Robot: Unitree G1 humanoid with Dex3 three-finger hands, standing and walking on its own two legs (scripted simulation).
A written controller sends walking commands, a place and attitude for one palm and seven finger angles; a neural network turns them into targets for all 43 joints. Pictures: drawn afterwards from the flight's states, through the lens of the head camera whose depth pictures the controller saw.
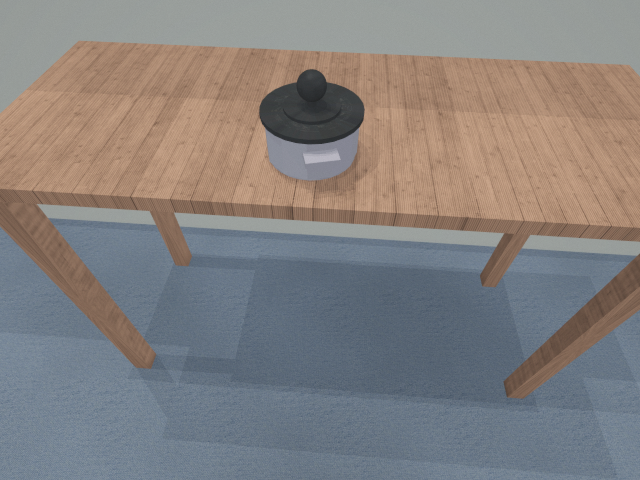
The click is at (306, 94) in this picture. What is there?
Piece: lid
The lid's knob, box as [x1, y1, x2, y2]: [297, 69, 326, 101]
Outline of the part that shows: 309,69 302,72 298,77 297,90 300,96 308,101 315,101 324,94 326,89 326,82 323,75 317,70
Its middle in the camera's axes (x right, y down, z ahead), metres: -0.01 -0.23 +0.57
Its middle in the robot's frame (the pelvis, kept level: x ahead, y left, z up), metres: +0.61 +0.05 +0.17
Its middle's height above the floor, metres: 0.94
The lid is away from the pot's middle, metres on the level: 0.00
